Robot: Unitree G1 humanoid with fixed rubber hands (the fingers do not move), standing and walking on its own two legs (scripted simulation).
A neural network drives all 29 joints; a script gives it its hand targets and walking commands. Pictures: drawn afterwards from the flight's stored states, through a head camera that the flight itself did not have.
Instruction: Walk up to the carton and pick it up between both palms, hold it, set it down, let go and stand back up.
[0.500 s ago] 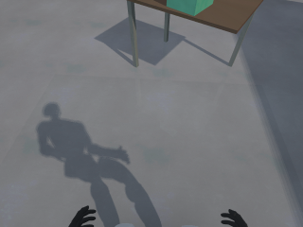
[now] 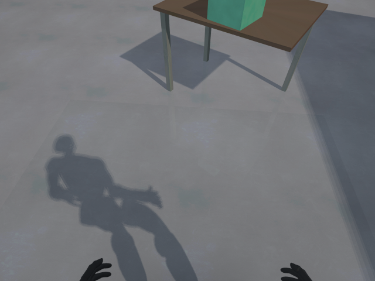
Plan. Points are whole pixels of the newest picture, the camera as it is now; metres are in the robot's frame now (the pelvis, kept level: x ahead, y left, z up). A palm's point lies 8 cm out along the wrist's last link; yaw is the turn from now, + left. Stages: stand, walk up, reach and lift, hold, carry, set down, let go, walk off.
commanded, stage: stand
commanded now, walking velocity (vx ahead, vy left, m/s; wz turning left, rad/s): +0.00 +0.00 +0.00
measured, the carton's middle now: out of the picture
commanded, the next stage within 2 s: walk up in 0.24 s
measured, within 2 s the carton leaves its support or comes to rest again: neither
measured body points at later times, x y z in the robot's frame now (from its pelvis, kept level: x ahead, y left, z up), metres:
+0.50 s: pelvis +0.00 +0.00 +0.00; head +0.01 +0.00 +0.45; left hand +0.10 +0.25 -0.11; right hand +0.11 -0.25 -0.11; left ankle +0.02 +0.12 -0.72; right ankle +0.01 -0.12 -0.72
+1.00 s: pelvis +0.12 -0.06 -0.01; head +0.11 -0.10 +0.43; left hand +0.18 +0.20 -0.12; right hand +0.18 -0.34 -0.15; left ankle +0.23 +0.04 -0.66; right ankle +0.11 -0.21 -0.72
